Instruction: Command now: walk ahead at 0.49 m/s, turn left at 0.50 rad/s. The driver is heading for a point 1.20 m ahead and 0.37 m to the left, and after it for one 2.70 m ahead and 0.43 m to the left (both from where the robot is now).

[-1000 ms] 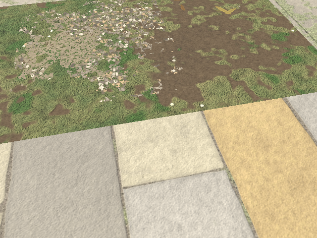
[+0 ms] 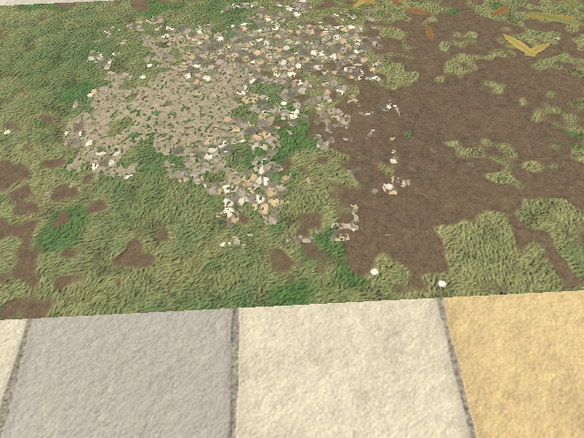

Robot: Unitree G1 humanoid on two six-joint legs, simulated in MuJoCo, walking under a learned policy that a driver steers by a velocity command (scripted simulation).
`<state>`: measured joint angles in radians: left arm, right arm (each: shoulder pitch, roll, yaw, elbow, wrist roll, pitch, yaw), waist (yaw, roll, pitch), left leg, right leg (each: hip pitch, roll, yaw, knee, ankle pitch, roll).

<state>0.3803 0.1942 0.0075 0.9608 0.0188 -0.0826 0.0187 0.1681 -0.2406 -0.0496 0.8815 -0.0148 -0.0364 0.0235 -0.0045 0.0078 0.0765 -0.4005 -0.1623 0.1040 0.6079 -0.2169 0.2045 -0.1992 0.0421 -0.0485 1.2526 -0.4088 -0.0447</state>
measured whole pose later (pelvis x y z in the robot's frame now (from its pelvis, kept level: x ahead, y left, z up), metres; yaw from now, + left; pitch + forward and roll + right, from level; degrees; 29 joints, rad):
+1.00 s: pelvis +0.51 +0.07 +0.01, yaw +35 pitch +2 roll -1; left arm 0.46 0.24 0.03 0.91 0.02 -0.07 0.00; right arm -0.01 -0.23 -0.01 0.69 -0.05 -0.02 0.07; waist 0.08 0.01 0.05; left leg -0.50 0.00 0.07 0.58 -0.18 0.13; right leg 0.08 -0.04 -0.26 0.34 -0.42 0.03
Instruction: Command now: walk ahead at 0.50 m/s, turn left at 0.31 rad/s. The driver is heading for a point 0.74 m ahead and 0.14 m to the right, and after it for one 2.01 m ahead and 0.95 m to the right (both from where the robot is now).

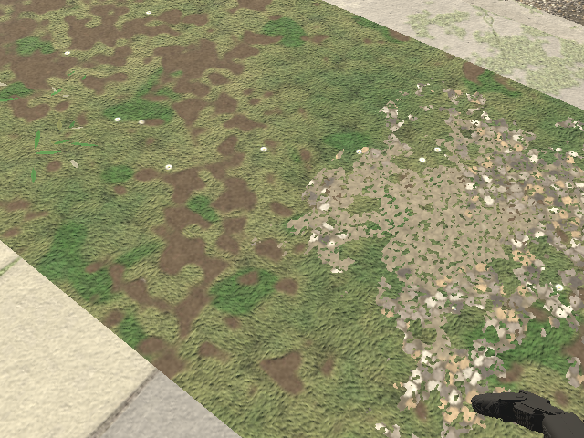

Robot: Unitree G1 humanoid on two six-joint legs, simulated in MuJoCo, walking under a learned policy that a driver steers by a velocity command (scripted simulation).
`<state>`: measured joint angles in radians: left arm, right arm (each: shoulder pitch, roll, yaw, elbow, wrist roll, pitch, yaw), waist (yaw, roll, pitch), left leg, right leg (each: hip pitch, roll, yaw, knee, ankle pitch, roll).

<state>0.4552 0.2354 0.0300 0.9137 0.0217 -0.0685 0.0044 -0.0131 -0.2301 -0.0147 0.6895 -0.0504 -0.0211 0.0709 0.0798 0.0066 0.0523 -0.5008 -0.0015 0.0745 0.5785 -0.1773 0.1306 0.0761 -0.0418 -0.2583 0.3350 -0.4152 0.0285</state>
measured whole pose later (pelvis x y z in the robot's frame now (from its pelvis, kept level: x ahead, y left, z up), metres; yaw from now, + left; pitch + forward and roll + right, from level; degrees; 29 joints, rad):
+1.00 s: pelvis +0.52 +0.00 +0.02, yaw -4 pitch +1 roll -1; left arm 0.47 0.20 0.04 0.98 0.01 -0.07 -0.01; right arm 0.04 -0.22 -0.02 0.84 -0.03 -0.04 0.03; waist 0.08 0.03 0.05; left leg -0.59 0.07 -0.01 0.65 -0.04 -0.02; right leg -0.01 0.09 0.02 0.26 -0.26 -0.08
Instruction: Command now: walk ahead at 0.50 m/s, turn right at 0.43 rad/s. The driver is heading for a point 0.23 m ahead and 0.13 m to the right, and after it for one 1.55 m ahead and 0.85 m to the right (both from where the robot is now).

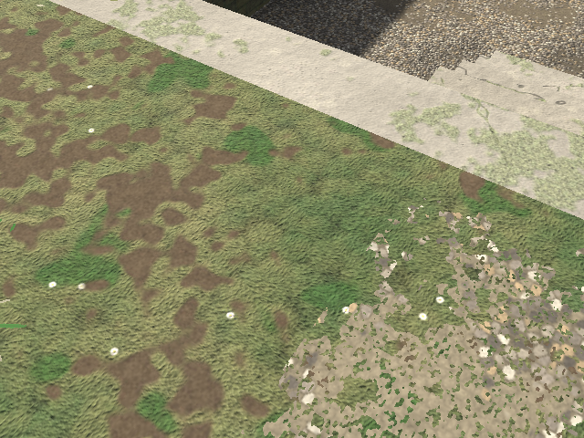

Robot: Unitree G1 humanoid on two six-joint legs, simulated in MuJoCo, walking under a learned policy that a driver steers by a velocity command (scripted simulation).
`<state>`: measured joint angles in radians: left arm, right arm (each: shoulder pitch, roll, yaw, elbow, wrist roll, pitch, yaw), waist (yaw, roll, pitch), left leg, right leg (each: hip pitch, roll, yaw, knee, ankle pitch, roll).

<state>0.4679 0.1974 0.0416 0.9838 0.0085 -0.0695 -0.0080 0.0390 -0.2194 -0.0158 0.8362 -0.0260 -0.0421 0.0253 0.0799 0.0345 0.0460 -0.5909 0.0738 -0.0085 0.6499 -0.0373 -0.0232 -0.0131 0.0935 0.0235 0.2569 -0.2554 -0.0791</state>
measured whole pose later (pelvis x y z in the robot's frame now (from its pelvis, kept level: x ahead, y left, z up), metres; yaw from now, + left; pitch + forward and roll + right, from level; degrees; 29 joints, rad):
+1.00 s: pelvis +0.15 +0.00 +0.00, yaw -35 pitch +2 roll +1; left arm 0.26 0.28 0.08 0.74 0.02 0.05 -0.02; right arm 0.18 -0.27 -0.05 0.75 -0.02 0.04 -0.01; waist 0.03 -0.01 0.02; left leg -0.37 -0.02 -0.04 0.75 -0.44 -0.02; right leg -0.29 0.12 0.15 0.45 -0.17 -0.09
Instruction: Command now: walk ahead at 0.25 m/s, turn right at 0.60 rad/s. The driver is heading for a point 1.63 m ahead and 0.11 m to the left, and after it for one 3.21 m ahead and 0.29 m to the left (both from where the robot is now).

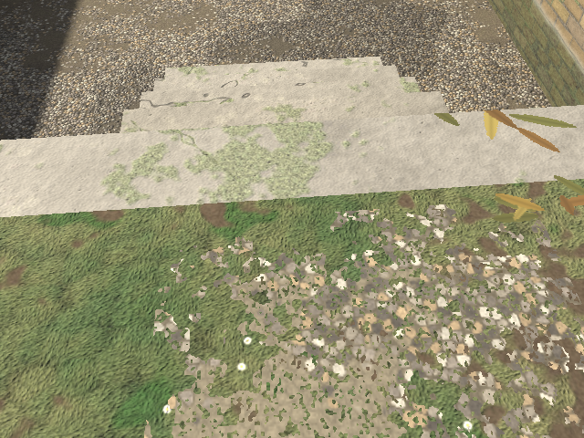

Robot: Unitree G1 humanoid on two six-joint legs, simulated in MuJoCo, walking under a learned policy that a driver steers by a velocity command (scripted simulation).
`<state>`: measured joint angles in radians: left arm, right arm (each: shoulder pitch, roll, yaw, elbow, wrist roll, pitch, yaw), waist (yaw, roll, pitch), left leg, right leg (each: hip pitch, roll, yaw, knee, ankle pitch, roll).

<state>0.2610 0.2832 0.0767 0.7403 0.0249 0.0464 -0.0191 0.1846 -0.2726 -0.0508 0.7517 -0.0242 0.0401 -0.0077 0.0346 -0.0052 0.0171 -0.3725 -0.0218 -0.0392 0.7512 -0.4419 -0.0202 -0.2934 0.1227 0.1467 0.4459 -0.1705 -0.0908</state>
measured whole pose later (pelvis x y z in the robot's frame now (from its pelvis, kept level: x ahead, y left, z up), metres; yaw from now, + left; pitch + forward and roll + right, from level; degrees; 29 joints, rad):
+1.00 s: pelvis +0.41 -0.07 -0.01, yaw -7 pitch +1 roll -1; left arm 0.46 0.23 0.02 1.00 0.02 -0.08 0.01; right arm 0.02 -0.22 -0.02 0.78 -0.03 -0.04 0.04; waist 0.07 0.01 0.05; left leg -0.53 0.02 0.08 0.56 -0.09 0.09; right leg 0.16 0.07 -0.04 0.21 -0.38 -0.06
